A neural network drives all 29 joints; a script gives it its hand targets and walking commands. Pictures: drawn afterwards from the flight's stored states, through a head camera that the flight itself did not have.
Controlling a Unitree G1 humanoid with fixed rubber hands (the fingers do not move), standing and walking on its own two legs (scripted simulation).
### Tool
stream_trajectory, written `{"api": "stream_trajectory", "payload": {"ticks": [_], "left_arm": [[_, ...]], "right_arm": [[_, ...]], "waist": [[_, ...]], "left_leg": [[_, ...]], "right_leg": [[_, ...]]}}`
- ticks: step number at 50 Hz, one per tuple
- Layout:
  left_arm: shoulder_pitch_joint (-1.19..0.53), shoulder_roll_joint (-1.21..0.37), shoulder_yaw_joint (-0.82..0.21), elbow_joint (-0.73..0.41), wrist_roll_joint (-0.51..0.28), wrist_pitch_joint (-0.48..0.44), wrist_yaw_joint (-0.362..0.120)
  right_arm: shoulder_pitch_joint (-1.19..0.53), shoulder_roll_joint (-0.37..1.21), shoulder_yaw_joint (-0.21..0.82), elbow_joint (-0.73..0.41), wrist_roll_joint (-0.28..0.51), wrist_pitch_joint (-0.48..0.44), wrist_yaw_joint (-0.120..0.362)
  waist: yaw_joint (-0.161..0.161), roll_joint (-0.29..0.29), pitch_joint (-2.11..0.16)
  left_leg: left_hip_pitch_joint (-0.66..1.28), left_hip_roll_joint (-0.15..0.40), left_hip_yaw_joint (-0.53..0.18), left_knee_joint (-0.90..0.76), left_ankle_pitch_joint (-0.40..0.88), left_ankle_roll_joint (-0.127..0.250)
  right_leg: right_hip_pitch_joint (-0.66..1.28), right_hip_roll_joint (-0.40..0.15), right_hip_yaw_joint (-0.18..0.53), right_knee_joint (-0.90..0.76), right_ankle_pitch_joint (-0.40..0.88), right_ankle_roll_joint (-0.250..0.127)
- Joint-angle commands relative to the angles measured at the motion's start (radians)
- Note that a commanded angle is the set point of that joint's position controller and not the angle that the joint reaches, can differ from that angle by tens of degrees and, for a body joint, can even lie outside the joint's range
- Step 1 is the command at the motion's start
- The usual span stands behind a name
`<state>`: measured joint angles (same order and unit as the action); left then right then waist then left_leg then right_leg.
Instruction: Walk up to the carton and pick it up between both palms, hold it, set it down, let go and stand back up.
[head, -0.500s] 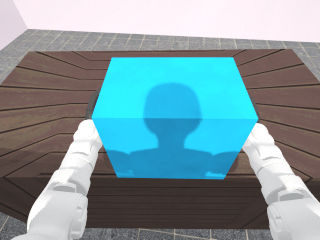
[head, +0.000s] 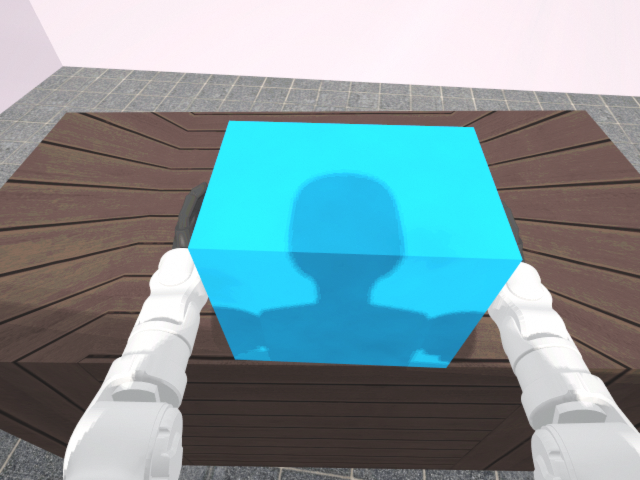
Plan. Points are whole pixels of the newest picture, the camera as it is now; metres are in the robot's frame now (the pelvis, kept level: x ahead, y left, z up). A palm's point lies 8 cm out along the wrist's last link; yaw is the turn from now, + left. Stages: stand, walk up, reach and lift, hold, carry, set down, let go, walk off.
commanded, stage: reach and lift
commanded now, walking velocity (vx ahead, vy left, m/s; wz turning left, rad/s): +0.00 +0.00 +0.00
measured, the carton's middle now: (344, 252) +0.41 +0.00 +0.06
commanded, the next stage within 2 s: none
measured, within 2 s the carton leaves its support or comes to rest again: neither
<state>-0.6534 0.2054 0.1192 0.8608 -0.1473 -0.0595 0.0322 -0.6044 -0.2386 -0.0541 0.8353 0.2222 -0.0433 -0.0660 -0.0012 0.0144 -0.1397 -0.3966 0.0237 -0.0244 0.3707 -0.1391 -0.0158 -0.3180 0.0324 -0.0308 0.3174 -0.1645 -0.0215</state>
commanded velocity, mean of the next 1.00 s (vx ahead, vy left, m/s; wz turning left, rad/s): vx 0.00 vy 0.00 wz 0.00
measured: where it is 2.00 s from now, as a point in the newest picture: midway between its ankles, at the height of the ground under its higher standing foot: outside the picture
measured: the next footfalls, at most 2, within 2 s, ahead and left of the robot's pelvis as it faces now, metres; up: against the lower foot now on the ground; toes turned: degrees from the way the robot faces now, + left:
none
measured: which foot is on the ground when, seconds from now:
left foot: down 0.00-1.00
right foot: down 0.00-1.00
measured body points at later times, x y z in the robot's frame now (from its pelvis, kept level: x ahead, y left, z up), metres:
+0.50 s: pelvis +0.00 +0.01 +0.00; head -0.03 +0.04 +0.45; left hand +0.38 +0.21 +0.14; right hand +0.37 -0.20 +0.14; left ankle +0.02 +0.13 -0.75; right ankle -0.01 -0.10 -0.75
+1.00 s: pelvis -0.01 +0.01 +0.00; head -0.06 +0.04 +0.45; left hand +0.37 +0.21 +0.19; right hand +0.37 -0.20 +0.18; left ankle +0.02 +0.13 -0.75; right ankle -0.01 -0.10 -0.75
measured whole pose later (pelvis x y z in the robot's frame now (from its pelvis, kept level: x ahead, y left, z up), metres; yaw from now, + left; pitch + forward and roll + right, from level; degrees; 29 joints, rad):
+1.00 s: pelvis -0.01 +0.01 +0.00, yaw -1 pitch -1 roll -1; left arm -0.56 0.12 0.26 0.26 0.06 0.58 0.00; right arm -0.61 -0.25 -0.09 0.57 0.23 0.34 -0.04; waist -0.04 -0.04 -0.11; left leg -0.17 0.01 0.00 0.32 -0.13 0.00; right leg -0.10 0.02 0.00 0.27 -0.15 0.00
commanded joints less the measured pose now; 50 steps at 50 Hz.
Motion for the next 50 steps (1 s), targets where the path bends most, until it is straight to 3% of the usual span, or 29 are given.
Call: {"api": "stream_trajectory", "payload": {"ticks": [1,4,5,7,9,11,12,14,15,16,17,20,21,22,23,25,26,29,30,31,32,33,34,36,39,41,46,47,50], "left_arm": [[-0.647,-0.691,-0.34,-0.452,0.062,-0.078,-0.158],[-0.584,-0.673,-0.316,-0.384,0.109,-0.068,-0.154],[-0.588,-0.651,-0.301,-0.309,0.129,-0.051,-0.153],[-0.546,-0.636,-0.279,-0.271,0.145,-0.011,-0.155],[-0.54,-0.655,-0.309,-0.373,0.124,0.017,-0.137],[-0.513,-0.637,-0.285,-0.33,0.138,0.081,-0.131],[-0.512,-0.642,-0.293,-0.408,0.122,0.095,-0.123],[-0.487,-0.652,-0.286,-0.406,0.134,0.152,-0.121],[-0.502,-0.651,-0.302,-0.496,0.117,0.167,-0.11],[-0.487,-0.652,-0.305,-0.46,0.126,0.197,-0.114],[-0.495,-0.664,-0.317,-0.554,0.119,0.209,-0.103],[-0.52,-0.677,-0.403,-0.699,0.083,0.245,-0.079],[-0.491,-0.665,-0.396,-0.648,0.093,0.271,-0.078],[-0.468,-0.678,-0.422,-0.743,0.073,0.279,-0.071],[-0.445,-0.655,-0.405,-0.656,0.093,0.319,-0.081],[-0.481,-0.682,-0.451,-0.852,0.056,0.333,-0.073],[-0.459,-0.665,-0.431,-0.721,0.082,0.369,-0.081],[-0.507,-0.661,-0.444,-0.782,0.069,0.423,-0.095],[-0.54,-0.675,-0.463,-0.861,0.047,0.424,-0.09],[-0.555,-0.656,-0.473,-0.836,0.047,0.433,-0.094],[-0.575,-0.677,-0.49,-0.892,0.032,0.43,-0.089],[-0.567,-0.669,-0.482,-0.831,0.046,0.44,-0.095],[-0.57,-0.656,-0.447,-0.773,0.06,0.457,-0.108],[-0.529,-0.673,-0.449,-0.833,0.059,0.486,-0.123],[-0.533,-0.615,-0.38,-0.789,0.089,0.535,-0.148],[-0.545,-0.62,-0.367,-0.811,0.094,0.55,-0.155],[-0.562,-0.593,-0.315,-0.773,0.106,0.596,-0.172],[-0.603,-0.61,-0.337,-0.84,0.092,0.591,-0.173],[-0.617,-0.615,-0.358,-0.847,0.069,0.604,-0.172]], "right_arm": [[-0.743,0.656,0.285,-0.539,-0.103,-0.135,0.152],[-0.728,0.603,0.273,-0.52,-0.155,-0.16,0.159],[-0.729,0.576,0.232,-0.455,-0.173,-0.157,0.16],[-0.711,0.566,0.238,-0.414,-0.176,-0.134,0.16],[-0.72,0.563,0.249,-0.48,-0.144,-0.12,0.166],[-0.72,0.56,0.223,-0.441,-0.141,-0.076,0.171],[-0.731,0.551,0.23,-0.478,-0.129,-0.067,0.175],[-0.723,0.55,0.217,-0.457,-0.126,-0.027,0.179],[-0.736,0.542,0.218,-0.508,-0.104,-0.025,0.182],[-0.715,0.537,0.209,-0.46,-0.112,-0.005,0.181],[-0.708,0.529,0.21,-0.491,-0.094,0.0,0.188],[-0.768,0.524,0.258,-0.595,-0.049,0.005,0.189],[-0.755,0.516,0.257,-0.561,-0.05,0.02,0.189],[-0.74,0.521,0.274,-0.629,-0.024,0.024,0.19],[-0.708,0.515,0.272,-0.54,-0.032,0.057,0.182],[-0.743,0.511,0.293,-0.687,0.014,0.061,0.181],[-0.737,0.501,0.296,-0.606,-0.002,0.089,0.177],[-0.769,0.505,0.289,-0.649,0.011,0.129,0.176],[-0.814,0.507,0.312,-0.731,0.035,0.122,0.18],[-0.813,0.513,0.314,-0.696,0.031,0.131,0.176],[-0.842,0.521,0.328,-0.75,0.052,0.126,0.173],[-0.837,0.519,0.32,-0.718,0.04,0.136,0.167],[-0.827,0.531,0.31,-0.661,0.025,0.159,0.162],[-0.82,0.525,0.316,-0.688,0.047,0.177,0.162],[-0.813,0.523,0.316,-0.654,0.065,0.228,0.148],[-0.861,0.539,0.326,-0.71,0.091,0.241,0.147],[-0.866,0.537,0.3,-0.654,0.092,0.29,0.143],[-0.885,0.564,0.332,-0.706,0.097,0.285,0.142],[-0.917,0.544,0.314,-0.728,0.113,0.291,0.14]], "waist": [[-0.022,0.009,-0.77],[-0.016,-0.042,-0.623],[-0.038,-0.066,-0.505],[-0.008,-0.104,-0.385],[0.007,-0.09,-0.418],[0.004,-0.083,-0.328],[0.016,-0.079,-0.362],[0.023,-0.055,-0.332],[0.024,-0.046,-0.364],[0.008,-0.047,-0.326],[0.016,-0.008,-0.35],[0.018,0.015,-0.458],[0.009,0.006,-0.428],[0.007,0.014,-0.471],[-0.008,0.011,-0.378],[-0.005,0.017,-0.484],[-0.013,0.003,-0.396],[-0.024,-0.005,-0.381],[-0.006,0.0,-0.457],[-0.024,0.01,-0.451],[-0.02,0.017,-0.505],[-0.037,0.003,-0.468],[-0.024,-0.002,-0.415],[-0.036,0.019,-0.437],[-0.033,-0.008,-0.37],[-0.019,-0.035,-0.389],[-0.03,-0.021,-0.347],[-0.018,-0.031,-0.411],[-0.047,-0.007,-0.436]], "left_leg": [[0.441,-0.052,0.01,0.046,0.543,-0.036],[0.386,-0.05,0.02,-0.004,0.441,-0.017],[0.339,-0.049,0.02,-0.03,0.353,-0.004],[0.319,-0.047,0.03,-0.082,0.256,0.013],[0.368,-0.043,0.039,-0.079,0.302,0.008],[0.383,-0.043,0.044,-0.084,0.259,0.015],[0.407,-0.039,0.047,-0.079,0.288,0.008],[0.426,-0.038,0.052,-0.084,0.275,0.008],[0.439,-0.035,0.05,-0.073,0.297,0.002],[0.454,-0.03,0.05,-0.071,0.292,0.002],[0.482,-0.026,0.046,-0.054,0.334,-0.007],[0.526,-0.025,0.039,-0.022,0.402,-0.029],[0.521,-0.025,0.041,-0.013,0.39,-0.025],[0.533,-0.024,0.032,-0.003,0.418,-0.026],[0.509,-0.031,0.035,-0.011,0.367,-0.023],[0.526,-0.029,0.025,0.0,0.413,-0.028],[0.511,-0.031,0.028,-0.008,0.36,-0.017],[0.448,-0.04,0.034,-0.04,0.235,-0.003],[0.466,-0.034,0.026,-0.028,0.273,-0.006],[0.464,-0.039,0.032,-0.024,0.269,-0.007],[0.487,-0.034,0.025,-0.007,0.319,-0.01],[0.478,-0.036,0.029,-0.017,0.287,-0.01],[0.457,-0.043,0.031,-0.032,0.228,-0.001],[0.462,-0.044,0.031,-0.039,0.252,0.002],[0.425,-0.052,0.032,-0.043,0.233,0.016],[0.414,-0.051,0.032,-0.052,0.231,0.021],[0.427,-0.057,0.031,-0.055,0.212,0.018],[0.437,-0.059,0.031,-0.044,0.246,0.017],[0.475,-0.052,0.023,-0.028,0.293,0.004]], "right_leg": [[0.35,-0.02,0.004,0.032,0.672,0.064],[0.37,-0.022,0.004,0.015,0.621,0.066],[0.351,-0.023,0.001,0.001,0.521,0.068],[0.339,-0.024,0.003,-0.029,0.41,0.064],[0.329,-0.016,0.005,-0.038,0.385,0.053],[0.271,-0.015,0.014,-0.069,0.283,0.046],[0.261,-0.006,-0.003,-0.066,0.287,0.046],[0.24,-0.006,0.005,-0.078,0.24,0.039],[0.239,0.003,-0.003,-0.069,0.236,0.036],[0.222,0.002,-0.003,-0.085,0.219,0.032],[0.195,0.007,0.001,-0.075,0.202,0.023],[0.191,0.022,-0.017,-0.06,0.228,0.024],[0.169,0.022,-0.007,-0.062,0.205,0.025],[0.17,0.029,-0.012,-0.05,0.231,0.024],[0.158,0.021,-0.007,-0.069,0.211,0.026],[0.197,0.031,-0.011,-0.045,0.266,0.025],[0.159,0.026,-0.002,-0.058,0.212,0.029],[0.178,0.011,0.008,-0.062,0.164,0.028],[0.194,0.016,0.009,-0.046,0.206,0.025],[0.195,0.008,0.007,-0.046,0.217,0.027],[0.204,0.014,0.007,-0.032,0.257,0.028],[0.201,0.013,0.005,-0.041,0.249,0.032],[0.198,0.004,0.009,-0.057,0.214,0.034],[0.239,0.007,0.01,-0.052,0.243,0.031],[0.287,-0.002,0.027,-0.049,0.309,0.044],[0.309,0.004,0.026,-0.045,0.305,0.047],[0.287,0.003,0.023,-0.058,0.291,0.047],[0.307,0.008,0.018,-0.049,0.346,0.055],[0.297,0.016,0.014,-0.047,0.348,0.051]]}}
